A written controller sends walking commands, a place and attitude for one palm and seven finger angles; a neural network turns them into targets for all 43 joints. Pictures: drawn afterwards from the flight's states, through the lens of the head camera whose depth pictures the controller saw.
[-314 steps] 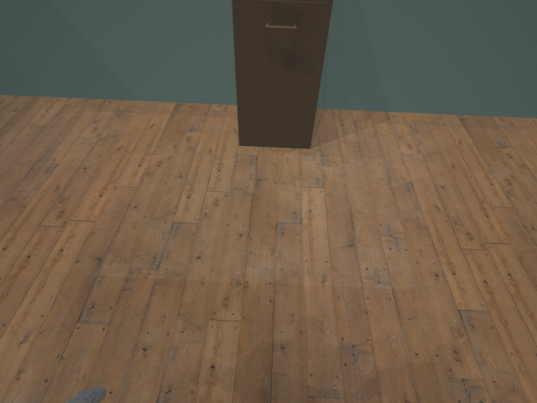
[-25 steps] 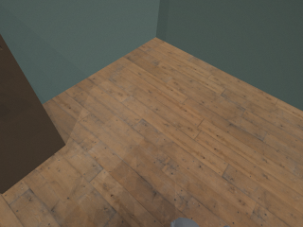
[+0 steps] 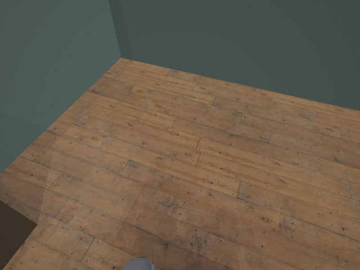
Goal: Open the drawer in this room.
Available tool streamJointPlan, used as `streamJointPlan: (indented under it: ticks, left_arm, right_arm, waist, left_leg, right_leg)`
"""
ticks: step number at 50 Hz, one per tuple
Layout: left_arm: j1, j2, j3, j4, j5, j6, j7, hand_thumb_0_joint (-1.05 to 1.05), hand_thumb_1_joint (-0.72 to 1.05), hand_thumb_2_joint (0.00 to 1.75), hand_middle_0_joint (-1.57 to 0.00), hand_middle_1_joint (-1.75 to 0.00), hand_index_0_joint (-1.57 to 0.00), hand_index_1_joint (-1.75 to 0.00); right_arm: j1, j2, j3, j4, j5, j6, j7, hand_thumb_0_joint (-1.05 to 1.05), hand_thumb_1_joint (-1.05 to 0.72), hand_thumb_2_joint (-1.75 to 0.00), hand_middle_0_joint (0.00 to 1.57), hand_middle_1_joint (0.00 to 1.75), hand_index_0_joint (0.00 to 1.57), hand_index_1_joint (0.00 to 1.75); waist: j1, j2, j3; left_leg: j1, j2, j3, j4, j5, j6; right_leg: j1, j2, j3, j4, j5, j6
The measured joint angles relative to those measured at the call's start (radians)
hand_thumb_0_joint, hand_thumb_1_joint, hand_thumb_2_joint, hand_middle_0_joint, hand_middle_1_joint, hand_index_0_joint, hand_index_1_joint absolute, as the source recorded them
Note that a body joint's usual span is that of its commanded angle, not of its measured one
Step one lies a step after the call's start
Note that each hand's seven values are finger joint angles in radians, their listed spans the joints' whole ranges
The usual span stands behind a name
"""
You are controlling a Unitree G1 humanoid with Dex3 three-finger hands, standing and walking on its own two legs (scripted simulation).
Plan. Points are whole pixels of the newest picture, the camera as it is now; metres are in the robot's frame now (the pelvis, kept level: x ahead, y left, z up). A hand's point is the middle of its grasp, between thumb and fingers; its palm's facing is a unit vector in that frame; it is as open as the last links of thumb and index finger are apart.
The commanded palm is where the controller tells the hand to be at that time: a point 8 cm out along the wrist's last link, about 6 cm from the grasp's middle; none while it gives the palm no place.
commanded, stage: walk to a spot facing it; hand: left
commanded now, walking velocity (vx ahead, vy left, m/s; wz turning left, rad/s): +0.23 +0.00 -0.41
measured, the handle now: out of the picture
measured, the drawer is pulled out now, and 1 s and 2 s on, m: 0.00 0.00 0.00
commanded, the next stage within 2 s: turn to face it in 0.08 s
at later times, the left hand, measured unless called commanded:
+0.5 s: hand (114, 239) +0.22 +0.20 -0.17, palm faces -0.07 -0.98 -0.19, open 7.4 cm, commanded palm none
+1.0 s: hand out of the picture +0.10 +0.28 -0.20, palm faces +0.30 -0.92 -0.27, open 7.3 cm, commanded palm none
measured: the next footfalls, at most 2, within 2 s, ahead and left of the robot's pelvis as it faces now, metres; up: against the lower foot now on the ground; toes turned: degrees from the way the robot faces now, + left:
left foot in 0.12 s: +0.15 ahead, +0.14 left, +0.00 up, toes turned +3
right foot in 0.54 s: +0.14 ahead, -0.10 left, +0.00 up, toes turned -7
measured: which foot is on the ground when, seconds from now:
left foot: up 0.00-0.10, down 0.12-0.56, up 0.58-0.92, down 0.94-1.00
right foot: down 0.00-0.12, up 0.14-0.52, down 0.54-0.94, up 0.96-1.00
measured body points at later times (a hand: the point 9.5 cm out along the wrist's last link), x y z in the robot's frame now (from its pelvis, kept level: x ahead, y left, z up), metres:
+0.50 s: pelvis +0.10 +0.03 +0.00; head +0.12 +0.03 +0.45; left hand +0.22 +0.25 -0.15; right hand +0.03 -0.17 -0.16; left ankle +0.11 +0.13 -0.74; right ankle +0.10 -0.10 -0.73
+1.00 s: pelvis +0.10 +0.05 -0.02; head +0.14 +0.09 +0.42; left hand +0.08 +0.33 -0.18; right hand +0.30 -0.19 -0.13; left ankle +0.09 +0.15 -0.74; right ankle +0.10 -0.10 -0.70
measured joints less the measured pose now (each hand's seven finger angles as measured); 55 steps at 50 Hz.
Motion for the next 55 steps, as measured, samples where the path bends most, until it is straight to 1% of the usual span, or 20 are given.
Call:
streamJointPlan:
  ticks: [6, 7, 9, 11, 13, 15, 19, 24, 26, 28, 30, 33, 36, 43, 46, 47, 48, 50, 52, 55]
  left_arm:
    - [0.042, 0.015, 0.014, 0.033, -0.003, 0.016, 0.0, 0.0, 0.9, 0.9, -0.21, -0.3, -0.21, -0.3]
    - [0.044, 0.02, 0.019, 0.038, -0.007, 0.023, -0.001, 0.0, 0.9, 0.9, -0.21, -0.3, -0.21, -0.3]
    - [0.039, 0.031, 0.029, 0.051, -0.005, 0.043, -0.003, 0.0, 0.9, 0.9, -0.2, -0.3, -0.2, -0.3]
    - [0.025, 0.041, 0.038, 0.059, 0.002, 0.054, -0.008, 0.0, 0.91, 0.9, -0.2, -0.3, -0.2, -0.3]
    - [0.001, 0.048, 0.041, 0.056, 0.006, 0.053, -0.011, 0.0, 0.91, 0.9, -0.2, -0.3, -0.2, -0.3]
    - [-0.026, 0.048, 0.035, 0.047, 0.004, 0.046, -0.004, 0.0, 0.91, 0.9, -0.2, -0.3, -0.2, -0.3]
    - [-0.08, 0.028, 0.013, 0.036, -0.002, 0.032, 0.016, 0.0, 0.91, 0.9, -0.2, -0.3, -0.2, -0.3]
    - [-0.14, -0.014, -0.004, 0.029, -0.01, 0.036, 0.03, 0.0, 0.91, 0.9, -0.2, -0.3, -0.2, -0.3]
    - [-0.151, -0.03, -0.005, 0.022, -0.012, 0.033, 0.031, 0.0, 0.91, 0.9, -0.2, -0.3, -0.2, -0.3]
    - [-0.157, -0.051, -0.007, 0.017, -0.01, 0.023, 0.036, 0.0, 0.91, 0.9, -0.2, -0.3, -0.2, -0.3]
    - [-0.152, -0.069, -0.011, 0.007, -0.006, 0.014, 0.037, 0.0, 0.91, 0.9, -0.2, -0.3, -0.2, -0.3]
    - [-0.138, -0.08, -0.013, -0.007, -0.004, 0.013, 0.041, 0.0, 0.91, 0.9, -0.2, -0.3, -0.2, -0.3]
    - [-0.129, -0.068, 0.0, -0.022, -0.004, 0.009, 0.05, -0.01, 0.92, 0.9, -0.21, -0.3, -0.21, -0.3]
    - [-0.097, 0.002, 0.01, -0.025, 0.011, 0.029, 0.042, -0.01, 0.91, 0.9, -0.21, -0.3, -0.2, -0.3]
    - [-0.073, 0.038, 0.02, -0.027, 0.007, 0.04, 0.035, -0.01, 0.91, 0.9, -0.2, -0.3, -0.2, -0.3]
    - [-0.064, 0.052, 0.025, -0.027, 0.003, 0.047, 0.032, -0.01, 0.91, 0.9, -0.2, -0.3, -0.2, -0.3]
    - [-0.063, 0.067, 0.031, -0.025, 0.0, 0.058, 0.031, 0.0, 0.91, 0.9, -0.2, -0.3, -0.2, -0.3]
    - [-0.064, 0.088, 0.039, -0.019, 0.0, 0.082, 0.035, 0.0, 0.91, 0.9, -0.2, -0.3, -0.2, -0.3]
    - [-0.069, 0.098, 0.045, -0.016, 0.0, 0.09, 0.032, 0.0, 0.91, 0.9, -0.2, -0.3, -0.2, -0.3]
    - [-0.075, 0.103, 0.046, -0.031, 0.0, 0.083, 0.023, 0.0, 0.91, 0.9, -0.2, -0.3, -0.2, -0.3]
  right_arm:
    - [-0.015, 0.024, 0.021, -0.024, 0.007, -0.043, -0.006, 0.01, -0.91, -0.9, 0.2, 0.3, 0.2, 0.3]
    - [-0.016, 0.027, 0.024, -0.028, 0.003, -0.056, -0.01, 0.01, -0.91, -0.9, 0.2, 0.3, 0.2, 0.3]
    - [-0.015, 0.04, 0.036, -0.033, -0.003, -0.066, -0.017, 0.01, -0.91, -0.9, 0.2, 0.3, 0.2, 0.3]
    - [0.003, 0.056, 0.044, -0.031, -0.005, -0.068, -0.024, 0.01, -0.91, -0.9, 0.2, 0.3, 0.2, 0.3]
    - [0.03, 0.071, 0.05, -0.014, -0.004, -0.069, -0.033, 0.01, -0.91, -0.9, 0.2, 0.3, 0.2, 0.3]
    - [0.06, 0.084, 0.055, 0.017, -0.002, -0.07, -0.038, 0.01, -0.91, -0.9, 0.2, 0.3, 0.2, 0.3]
    - [0.119, 0.105, 0.056, 0.092, 0.005, -0.062, -0.04, 0.01, -0.91, -0.9, 0.2, 0.3, 0.2, 0.3]
    - [0.17, 0.127, 0.043, 0.151, 0.005, -0.026, -0.03, 0.01, -0.91, -0.9, 0.2, 0.3, 0.2, 0.3]
    - [0.183, 0.131, 0.034, 0.159, 0.006, -0.013, -0.026, 0.01, -0.91, -0.9, 0.2, 0.3, 0.2, 0.3]
    - [0.186, 0.123, 0.024, 0.161, 0.013, -0.001, -0.021, 0.01, -0.91, -0.9, 0.2, 0.3, 0.2, 0.3]
    - [0.176, 0.112, 0.013, 0.155, 0.013, 0.018, -0.019, 0.01, -0.91, -0.9, 0.2, 0.3, 0.2, 0.3]
    - [0.145, 0.092, -0.003, 0.138, 0.012, 0.035, -0.013, 0.01, -0.91, -0.9, 0.2, 0.3, 0.2, 0.3]
    - [0.103, 0.064, -0.015, 0.11, 0.009, 0.04, -0.008, 0.01, -0.91, -0.9, 0.2, 0.3, 0.2, 0.3]
    - [-0.021, -0.006, -0.027, 0.026, 0.009, 0.04, 0.002, 0.01, -0.92, -0.9, 0.19, 0.3, 0.2, 0.3]
    - [-0.058, -0.032, -0.024, -0.018, 0.008, 0.027, 0.007, 0.01, -0.92, -0.9, 0.19, 0.3, 0.2, 0.3]
    - [-0.068, -0.04, -0.025, -0.033, 0.006, 0.018, 0.008, 0.01, -0.92, -0.9, 0.19, 0.3, 0.2, 0.3]
    - [-0.079, -0.04, -0.023, -0.044, 0.005, 0.009, 0.008, 0.01, -0.92, -0.9, 0.19, 0.3, 0.2, 0.3]
    - [-0.089, -0.039, -0.015, -0.061, 0.007, -0.007, 0.002, 0.01, -0.92, -0.9, 0.19, 0.3, 0.2, 0.3]
    - [-0.086, -0.034, -0.009, -0.07, 0.005, -0.01, -0.006, 0.01, -0.91, -0.9, 0.19, 0.3, 0.2, 0.3]
    - [-0.077, -0.021, 0.001, -0.071, 0.006, -0.008, -0.01, 0.01, -0.91, -0.9, 0.2, 0.3, 0.2, 0.3]
  waist:
    - [0.026, -0.032, -0.007]
    - [0.026, -0.038, -0.006]
    - [0.028, -0.051, -0.001]
    - [0.018, -0.055, -0.001]
    - [0.006, -0.057, 0.0]
    - [-0.002, -0.055, 0.0]
    - [-0.023, -0.044, -0.002]
    - [-0.052, -0.027, 0.0]
    - [-0.059, -0.02, -0.003]
    - [-0.06, 0.004, 0.0]
    - [-0.066, 0.02, 0.001]
    - [-0.059, 0.018, 0.006]
    - [-0.047, 0.011, 0.015]
    - [-0.011, -0.026, 0.038]
    - [0.001, -0.042, 0.043]
    - [0.002, -0.049, 0.041]
    - [0.006, -0.064, 0.047]
    - [0.012, -0.069, 0.05]
    - [0.011, -0.062, 0.047]
    - [0.015, -0.056, 0.043]
  left_leg:
    - [0.144, -0.04, 0.018, -0.329, 0.06, 0.026]
    - [0.149, -0.04, 0.028, -0.332, 0.114, 0.056]
    - [0.154, -0.029, 0.064, -0.282, 0.08, 0.101]
    - [0.187, -0.021, 0.088, -0.303, 0.051, 0.116]
    - [0.225, -0.024, 0.099, -0.361, 0.069, 0.118]
    - [0.259, -0.032, 0.103, -0.422, 0.09, 0.121]
    - [0.297, -0.055, 0.088, -0.491, 0.112, 0.123]
    - [0.286, -0.08, 0.049, -0.462, 0.087, 0.114]
    - [0.269, -0.089, 0.034, -0.429, 0.068, 0.104]
    - [0.241, -0.087, 0.011, -0.372, 0.041, 0.092]
    - [0.181, -0.091, -0.009, -0.221, -0.099, 0.071]
    - [0.079, -0.086, -0.009, 0.057, -0.145, 0.048]
    - [0.029, -0.064, -0.003, 0.157, -0.122, 0.027]
    - [0.083, -0.037, 0.035, -0.061, -0.103, 0.024]
    - [0.16, -0.043, 0.059, -0.245, -0.003, 0.038]
    - [0.166, -0.05, 0.056, -0.275, 0.051, 0.062]
    - [0.151, -0.062, 0.055, -0.248, 0.039, 0.086]
    - [0.14, -0.068, 0.04, -0.228, -0.001, 0.115]
    - [0.15, -0.075, 0.017, -0.264, 0.005, 0.121]
    - [0.179, -0.093, -0.013, -0.345, 0.056, 0.119]
  right_leg:
    - [0.015, 0.004, 0.055, 0.079, -0.083, 0.034]
    - [-0.016, 0.004, 0.06, 0.165, -0.124, 0.028]
    - [-0.114, 0.004, 0.047, 0.413, -0.216, 0.02]
    - [-0.208, -0.008, 0.008, 0.604, -0.2, 0.02]
    - [-0.274, -0.032, -0.025, 0.68, -0.143, 0.028]
    - [-0.307, -0.053, -0.04, 0.657, -0.094, 0.039]
    - [-0.285, -0.084, -0.053, 0.459, -0.049, 0.06]
    - [-0.204, -0.08, -0.068, 0.264, -0.065, 0.076]
    - [-0.155, -0.072, -0.083, 0.164, -0.015, 0.077]
    - [-0.121, -0.064, -0.103, 0.104, 0.013, 0.038]
    - [-0.118, -0.072, -0.133, 0.118, -0.007, 0.011]
    - [-0.092, -0.097, -0.174, 0.097, -0.01, 0.004]
    - [-0.073, -0.119, -0.214, 0.082, -0.008, 0.01]
    - [-0.077, -0.18, -0.29, 0.139, -0.046, 0.039]
    - [-0.099, -0.211, -0.32, 0.217, -0.089, 0.064]
    - [-0.125, -0.226, -0.311, 0.275, -0.109, 0.074]
    - [-0.165, -0.228, -0.264, 0.362, -0.183, 0.087]
    - [-0.249, -0.189, -0.161, 0.554, -0.266, 0.1]
    - [-0.312, -0.157, -0.105, 0.681, -0.227, 0.107]
    - [-0.359, -0.137, -0.061, 0.731, -0.143, 0.118]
